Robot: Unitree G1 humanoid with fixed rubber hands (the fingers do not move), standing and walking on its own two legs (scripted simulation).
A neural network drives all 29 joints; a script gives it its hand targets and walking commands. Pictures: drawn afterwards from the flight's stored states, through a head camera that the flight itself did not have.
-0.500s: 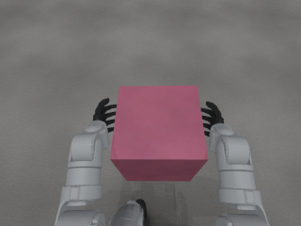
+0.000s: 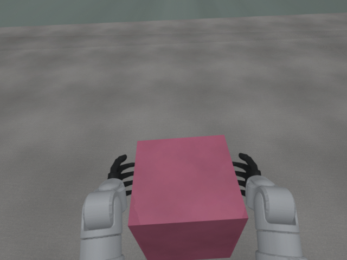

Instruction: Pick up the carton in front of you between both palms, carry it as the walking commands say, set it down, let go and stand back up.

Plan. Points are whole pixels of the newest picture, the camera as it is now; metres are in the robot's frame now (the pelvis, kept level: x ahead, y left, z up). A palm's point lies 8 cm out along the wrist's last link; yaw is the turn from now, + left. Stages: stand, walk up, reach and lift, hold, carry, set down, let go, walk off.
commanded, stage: carry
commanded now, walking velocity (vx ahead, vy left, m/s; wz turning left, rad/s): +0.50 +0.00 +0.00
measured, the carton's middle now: (185, 201) +0.27 +0.00 -0.01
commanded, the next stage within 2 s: none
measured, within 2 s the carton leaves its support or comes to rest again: neither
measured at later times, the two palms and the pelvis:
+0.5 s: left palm (127, 108) +0.56 +0.18 +0.07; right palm (219, 109) +0.54 -0.12 +0.07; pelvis +0.29 +0.04 +0.00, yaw -3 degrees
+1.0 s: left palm (143, 72) +0.78 +0.15 +0.09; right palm (218, 73) +0.77 -0.15 +0.08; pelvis +0.50 +0.00 +0.00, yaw +0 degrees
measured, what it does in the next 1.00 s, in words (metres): walks ahead: left foot, then right foot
